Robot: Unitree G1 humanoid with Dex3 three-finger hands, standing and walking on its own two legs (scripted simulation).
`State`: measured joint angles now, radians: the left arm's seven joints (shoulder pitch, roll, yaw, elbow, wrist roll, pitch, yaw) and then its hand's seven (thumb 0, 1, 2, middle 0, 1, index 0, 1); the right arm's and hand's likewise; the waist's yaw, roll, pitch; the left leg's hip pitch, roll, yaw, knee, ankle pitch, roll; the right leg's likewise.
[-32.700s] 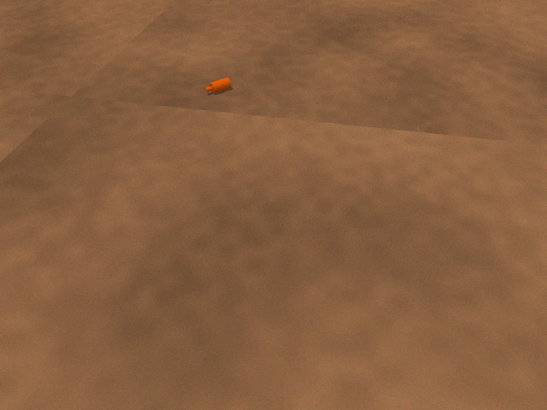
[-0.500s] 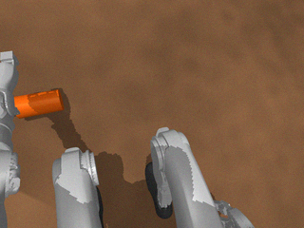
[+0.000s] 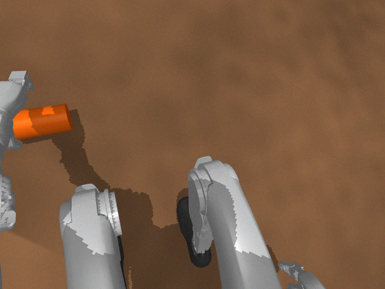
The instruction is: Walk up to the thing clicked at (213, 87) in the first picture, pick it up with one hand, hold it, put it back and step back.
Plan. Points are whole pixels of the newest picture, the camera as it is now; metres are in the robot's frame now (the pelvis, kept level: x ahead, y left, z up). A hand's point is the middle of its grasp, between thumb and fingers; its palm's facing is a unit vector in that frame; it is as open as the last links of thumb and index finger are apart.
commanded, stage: home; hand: left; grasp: from above
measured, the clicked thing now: (31, 123) +0.52 +0.28 -0.31
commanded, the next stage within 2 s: none
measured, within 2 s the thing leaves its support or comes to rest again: neither
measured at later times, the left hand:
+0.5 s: hand out of the picture +0.44 +0.26 -0.06, palm faces -0.33 -0.50 -0.80, open 8.8 cm
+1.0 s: hand out of the picture +0.29 +0.21 +0.15, palm faces +0.05 -0.95 -0.32, open 7.4 cm
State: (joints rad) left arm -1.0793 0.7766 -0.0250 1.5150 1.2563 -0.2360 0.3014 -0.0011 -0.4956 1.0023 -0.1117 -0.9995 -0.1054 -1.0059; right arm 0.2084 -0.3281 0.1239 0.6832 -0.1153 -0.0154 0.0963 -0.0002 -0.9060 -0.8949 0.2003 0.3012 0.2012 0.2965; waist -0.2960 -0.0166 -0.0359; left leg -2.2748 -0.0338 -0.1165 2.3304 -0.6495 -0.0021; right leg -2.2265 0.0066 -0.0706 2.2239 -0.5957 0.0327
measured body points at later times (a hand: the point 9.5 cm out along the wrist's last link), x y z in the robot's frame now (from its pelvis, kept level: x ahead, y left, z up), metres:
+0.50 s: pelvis +0.02 +0.00 +0.08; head +0.23 +0.04 +0.47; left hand +0.46 +0.28 -0.01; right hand +0.10 -0.26 -0.05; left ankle +0.09 +0.12 -0.32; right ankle +0.12 -0.13 -0.32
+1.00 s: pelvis +0.04 +0.00 +0.26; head +0.16 +0.03 +0.69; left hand +0.29 +0.26 +0.18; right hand +0.26 -0.22 +0.17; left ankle +0.08 +0.12 -0.32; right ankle +0.12 -0.13 -0.32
